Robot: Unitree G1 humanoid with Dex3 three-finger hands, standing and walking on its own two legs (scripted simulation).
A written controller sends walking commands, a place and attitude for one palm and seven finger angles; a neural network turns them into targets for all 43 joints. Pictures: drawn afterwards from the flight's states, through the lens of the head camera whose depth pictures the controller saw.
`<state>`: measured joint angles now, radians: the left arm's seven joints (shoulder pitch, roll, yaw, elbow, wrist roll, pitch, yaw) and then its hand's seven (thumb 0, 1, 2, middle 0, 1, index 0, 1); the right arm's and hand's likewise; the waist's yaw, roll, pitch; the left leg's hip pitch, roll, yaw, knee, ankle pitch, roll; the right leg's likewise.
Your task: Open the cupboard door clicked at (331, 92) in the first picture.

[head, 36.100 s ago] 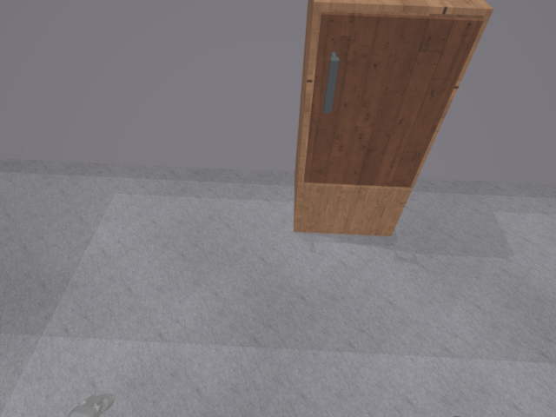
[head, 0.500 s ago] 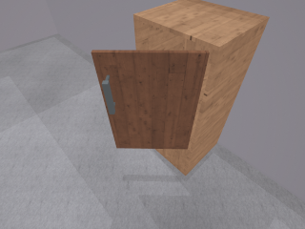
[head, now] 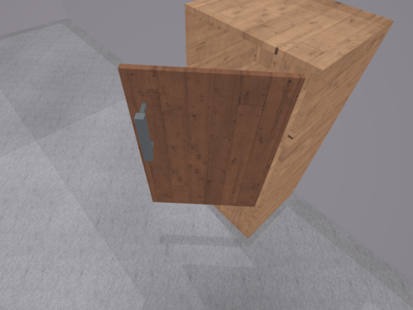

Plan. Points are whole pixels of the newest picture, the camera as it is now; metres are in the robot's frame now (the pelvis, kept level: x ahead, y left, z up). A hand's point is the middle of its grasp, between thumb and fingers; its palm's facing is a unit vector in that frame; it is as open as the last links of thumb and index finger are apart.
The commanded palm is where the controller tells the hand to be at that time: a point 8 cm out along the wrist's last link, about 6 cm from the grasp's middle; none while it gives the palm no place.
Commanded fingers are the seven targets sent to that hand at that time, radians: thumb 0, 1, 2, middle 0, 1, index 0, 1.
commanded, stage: come to a stop and stand still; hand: left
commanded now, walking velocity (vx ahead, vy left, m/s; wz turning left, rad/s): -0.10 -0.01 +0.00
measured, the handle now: (146, 133) +0.52 +0.19 +0.00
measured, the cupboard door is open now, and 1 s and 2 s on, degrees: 45 45 45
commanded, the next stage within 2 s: look again from close up in 0.70 s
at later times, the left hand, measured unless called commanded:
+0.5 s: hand out of the picture -0.01 +0.18 -0.18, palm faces +0.06 -0.98 -0.19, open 7.3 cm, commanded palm none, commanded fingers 0.00 0.90 0.90 -0.20 -0.30 -0.20 -0.30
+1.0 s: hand out of the picture -0.06 +0.15 -0.18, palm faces +0.05 -0.98 -0.20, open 7.4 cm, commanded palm none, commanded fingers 0.00 0.90 0.90 -0.20 -0.30 -0.20 -0.30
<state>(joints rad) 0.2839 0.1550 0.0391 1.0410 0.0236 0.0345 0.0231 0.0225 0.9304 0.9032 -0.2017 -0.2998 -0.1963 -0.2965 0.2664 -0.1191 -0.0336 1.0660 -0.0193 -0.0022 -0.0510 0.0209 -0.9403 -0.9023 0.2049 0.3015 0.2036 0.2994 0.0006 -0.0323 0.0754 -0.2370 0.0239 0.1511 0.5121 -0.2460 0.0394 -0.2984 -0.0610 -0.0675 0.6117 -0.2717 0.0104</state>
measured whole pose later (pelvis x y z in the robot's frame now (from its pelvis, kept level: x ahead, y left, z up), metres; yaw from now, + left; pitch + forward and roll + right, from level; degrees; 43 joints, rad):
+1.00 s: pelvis -0.05 -0.02 -0.01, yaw +2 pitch -1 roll +0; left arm 0.37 0.14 0.00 1.02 0.03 0.02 0.03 0.01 0.91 0.90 -0.20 -0.30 -0.20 -0.30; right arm 0.33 -0.15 -0.03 1.04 -0.03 0.02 -0.02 0.01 -0.90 -0.90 0.20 0.30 0.20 0.30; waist -0.01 0.01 -0.02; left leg -0.28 0.01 0.04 0.61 -0.32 0.01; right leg -0.36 -0.04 -0.08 0.59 -0.22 -0.02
